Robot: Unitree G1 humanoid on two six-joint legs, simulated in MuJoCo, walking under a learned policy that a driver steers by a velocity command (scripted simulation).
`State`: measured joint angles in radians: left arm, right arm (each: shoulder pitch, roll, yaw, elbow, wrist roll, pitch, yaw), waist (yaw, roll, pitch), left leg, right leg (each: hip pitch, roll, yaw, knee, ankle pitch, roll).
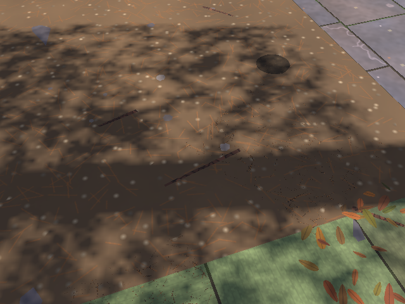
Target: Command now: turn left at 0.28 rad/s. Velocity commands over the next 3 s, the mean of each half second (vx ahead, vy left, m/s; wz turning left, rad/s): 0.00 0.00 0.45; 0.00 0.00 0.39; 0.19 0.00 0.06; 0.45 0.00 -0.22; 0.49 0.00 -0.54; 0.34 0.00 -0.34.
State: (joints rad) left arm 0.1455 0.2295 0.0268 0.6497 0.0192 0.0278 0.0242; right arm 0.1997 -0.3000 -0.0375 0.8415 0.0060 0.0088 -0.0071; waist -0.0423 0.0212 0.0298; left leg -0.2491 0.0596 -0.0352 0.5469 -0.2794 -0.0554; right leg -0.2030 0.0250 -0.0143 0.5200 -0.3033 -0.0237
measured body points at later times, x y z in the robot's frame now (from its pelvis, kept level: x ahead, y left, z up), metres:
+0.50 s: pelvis -0.01 +0.07 +0.01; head +0.02 +0.11 +0.46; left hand +0.07 +0.39 -0.10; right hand +0.19 -0.18 -0.07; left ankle -0.02 +0.13 -0.73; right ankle +0.03 -0.12 -0.64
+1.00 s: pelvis +0.03 +0.03 +0.01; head +0.05 +0.03 +0.46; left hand +0.03 +0.33 -0.09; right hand +0.29 -0.15 -0.10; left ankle -0.06 +0.13 -0.69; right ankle +0.08 -0.08 -0.73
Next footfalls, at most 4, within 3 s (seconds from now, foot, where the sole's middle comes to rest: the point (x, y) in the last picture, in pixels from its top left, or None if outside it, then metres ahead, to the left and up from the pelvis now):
0.22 left None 0.02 0.14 -0.77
0.86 right None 0.14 -0.03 -0.77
1.16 left None -0.03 0.17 -0.77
1.84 left None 0.32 0.35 -0.77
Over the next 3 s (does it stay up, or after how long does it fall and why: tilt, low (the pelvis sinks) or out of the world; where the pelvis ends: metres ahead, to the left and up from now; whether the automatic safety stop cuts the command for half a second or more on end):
stays up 0.81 0.28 0.00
